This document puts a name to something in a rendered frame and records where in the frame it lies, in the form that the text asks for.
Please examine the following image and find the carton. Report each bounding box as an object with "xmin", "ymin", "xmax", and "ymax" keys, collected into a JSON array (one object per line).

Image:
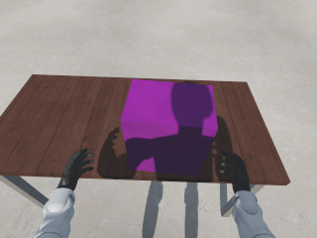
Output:
[{"xmin": 120, "ymin": 79, "xmax": 218, "ymax": 177}]

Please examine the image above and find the left robot forearm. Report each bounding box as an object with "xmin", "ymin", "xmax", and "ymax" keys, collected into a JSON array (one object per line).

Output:
[{"xmin": 34, "ymin": 187, "xmax": 75, "ymax": 238}]

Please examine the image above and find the robot right hand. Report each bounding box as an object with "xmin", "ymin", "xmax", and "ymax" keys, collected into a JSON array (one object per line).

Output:
[{"xmin": 218, "ymin": 151, "xmax": 251, "ymax": 193}]

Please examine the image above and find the right robot forearm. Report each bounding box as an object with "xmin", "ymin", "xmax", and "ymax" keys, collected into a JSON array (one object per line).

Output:
[{"xmin": 232, "ymin": 190, "xmax": 275, "ymax": 238}]

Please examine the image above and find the robot left hand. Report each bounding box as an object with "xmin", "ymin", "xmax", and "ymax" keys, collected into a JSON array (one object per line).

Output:
[{"xmin": 58, "ymin": 148, "xmax": 94, "ymax": 191}]

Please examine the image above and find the table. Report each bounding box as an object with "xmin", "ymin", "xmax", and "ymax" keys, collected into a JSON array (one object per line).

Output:
[{"xmin": 0, "ymin": 74, "xmax": 291, "ymax": 217}]

